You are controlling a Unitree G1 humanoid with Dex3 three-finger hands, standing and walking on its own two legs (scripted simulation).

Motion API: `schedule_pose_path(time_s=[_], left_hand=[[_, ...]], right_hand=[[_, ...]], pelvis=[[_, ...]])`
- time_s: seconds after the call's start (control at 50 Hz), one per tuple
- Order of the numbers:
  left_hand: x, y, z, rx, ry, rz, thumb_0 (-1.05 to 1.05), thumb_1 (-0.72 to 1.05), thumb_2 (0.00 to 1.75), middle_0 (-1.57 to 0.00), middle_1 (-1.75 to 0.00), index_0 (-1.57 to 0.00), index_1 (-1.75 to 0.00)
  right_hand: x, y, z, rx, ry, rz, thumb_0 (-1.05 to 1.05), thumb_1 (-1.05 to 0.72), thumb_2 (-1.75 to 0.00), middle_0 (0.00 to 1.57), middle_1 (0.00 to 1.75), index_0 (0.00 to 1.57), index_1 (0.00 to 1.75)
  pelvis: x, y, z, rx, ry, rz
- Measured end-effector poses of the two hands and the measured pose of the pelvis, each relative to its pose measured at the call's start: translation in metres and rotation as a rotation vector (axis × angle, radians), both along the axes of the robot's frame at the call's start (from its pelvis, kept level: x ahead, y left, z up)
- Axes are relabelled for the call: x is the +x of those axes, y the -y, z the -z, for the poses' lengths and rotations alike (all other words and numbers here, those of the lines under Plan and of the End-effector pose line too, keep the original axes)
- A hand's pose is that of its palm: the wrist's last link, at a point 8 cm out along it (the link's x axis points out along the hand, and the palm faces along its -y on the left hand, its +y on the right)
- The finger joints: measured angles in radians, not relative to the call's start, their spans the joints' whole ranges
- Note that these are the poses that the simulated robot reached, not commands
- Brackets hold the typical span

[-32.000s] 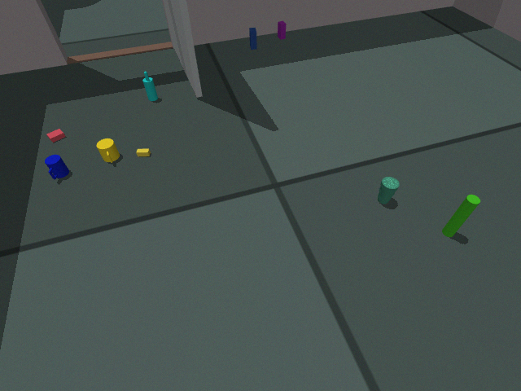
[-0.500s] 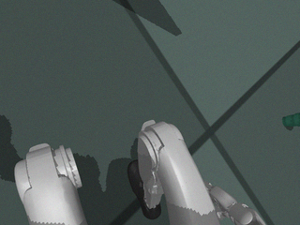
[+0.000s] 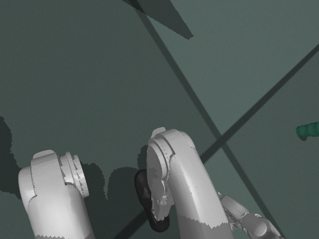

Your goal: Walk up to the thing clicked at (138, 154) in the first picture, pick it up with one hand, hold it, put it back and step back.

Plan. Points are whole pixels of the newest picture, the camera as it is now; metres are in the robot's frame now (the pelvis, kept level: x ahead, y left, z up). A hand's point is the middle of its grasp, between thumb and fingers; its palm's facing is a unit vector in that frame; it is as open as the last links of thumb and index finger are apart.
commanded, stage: open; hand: left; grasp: from above
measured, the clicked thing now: out of the picture +0.38 +0.36 -0.28
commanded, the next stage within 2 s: withdraw in 0.46 s
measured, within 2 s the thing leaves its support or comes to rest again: neither
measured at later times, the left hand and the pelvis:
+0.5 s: hand out of the picture +0.37 +0.34 -0.25, palm faces -0.46 -0.16 -0.87, open 11.1 cm; pelvis +0.00 +0.00 +0.00, yaw +0 degrees
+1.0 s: hand out of the picture +0.38 +0.38 -0.11, palm faces -0.29 -0.06 -0.95, open 11.6 cm; pelvis +0.00 +0.00 +0.03, yaw +3 degrees
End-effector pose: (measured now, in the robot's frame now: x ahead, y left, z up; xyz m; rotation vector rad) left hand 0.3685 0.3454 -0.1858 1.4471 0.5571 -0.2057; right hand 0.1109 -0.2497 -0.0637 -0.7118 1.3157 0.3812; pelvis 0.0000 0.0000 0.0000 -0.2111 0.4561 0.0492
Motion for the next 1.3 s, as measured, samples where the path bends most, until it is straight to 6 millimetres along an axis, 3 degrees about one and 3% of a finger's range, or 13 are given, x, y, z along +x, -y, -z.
schedule_pose_path(time_s=[0.14,0.42,0.72,0.82,0.9,1.02,1.08,1.18,1.3], left_hand=[[0.002,0.000,0.000,-0.002,0.000,-0.015,0.00,0.15,0.43,-0.73,-0.55,-0.64,-0.46],[0.007,-0.001,0.003,-0.011,-0.002,-0.031,0.00,0.01,0.56,-0.51,-0.60,-0.50,-0.58],[0.009,-0.006,-0.004,-0.013,0.043,-0.022,0.00,-0.06,0.61,-0.42,-0.66,-0.44,-0.64],[0.018,-0.013,-0.030,0.011,0.167,-0.060,0.00,-0.07,0.62,-0.42,-0.65,-0.44,-0.63],[0.022,-0.024,-0.072,0.064,0.239,-0.104,0.00,-0.08,0.63,-0.41,-0.65,-0.44,-0.62],[0.009,-0.034,-0.141,0.143,0.138,-0.132,0.00,-0.08,0.65,-0.42,-0.64,-0.43,-0.63],[-0.001,-0.030,-0.164,0.136,0.041,-0.137,0.00,-0.08,0.66,-0.42,-0.64,-0.43,-0.63],[-0.019,-0.012,-0.173,0.056,-0.089,-0.099,0.00,-0.09,0.68,-0.41,-0.66,-0.41,-0.66],[-0.033,0.004,-0.149,-0.038,-0.091,-0.008,0.00,-0.10,0.69,-0.41,-0.68,-0.41,-0.68]], right_hand=[[0.002,0.002,-0.001,0.003,0.014,-0.003,0.00,-0.90,-0.90,0.20,0.30,0.20,0.30],[-0.013,0.005,-0.004,-0.018,-0.020,0.040,0.00,-0.90,-0.90,0.20,0.30,0.20,0.30],[-0.013,0.005,-0.005,-0.021,-0.018,0.022,0.00,-0.89,-0.90,0.20,0.30,0.20,0.30],[-0.008,0.004,-0.003,0.013,-0.008,0.048,0.00,-0.89,-0.90,0.20,0.30,0.20,0.30],[0.003,0.001,0.002,0.057,0.034,0.129,0.00,-0.89,-0.90,0.20,0.30,0.20,0.30],[0.027,-0.007,0.001,0.150,0.107,0.235,0.00,-0.90,-0.90,0.20,0.30,0.20,0.30],[0.035,-0.009,-0.007,0.181,0.134,0.253,0.00,-0.90,-0.90,0.20,0.30,0.20,0.30],[0.036,-0.003,-0.024,0.161,0.151,0.246,0.00,-0.90,-0.90,0.20,0.30,0.20,0.30],[0.023,0.021,-0.034,0.039,0.123,0.216,0.00,-0.90,-0.90,0.20,0.30,0.20,0.30]], pelvis=[[-0.001,0.001,0.001,0.002,0.007,-0.001],[-0.001,0.000,-0.001,-0.006,0.002,0.004],[-0.002,0.000,0.001,-0.008,0.007,0.004],[0.002,0.000,-0.001,-0.007,-0.019,0.001],[0.004,0.000,-0.008,-0.001,-0.059,-0.011],[0.001,0.000,-0.035,0.034,-0.109,-0.039],[-0.004,0.003,-0.052,0.056,-0.112,-0.052],[-0.012,0.009,-0.073,0.083,-0.106,-0.068],[-0.017,0.017,-0.070,0.089,-0.089,-0.069]])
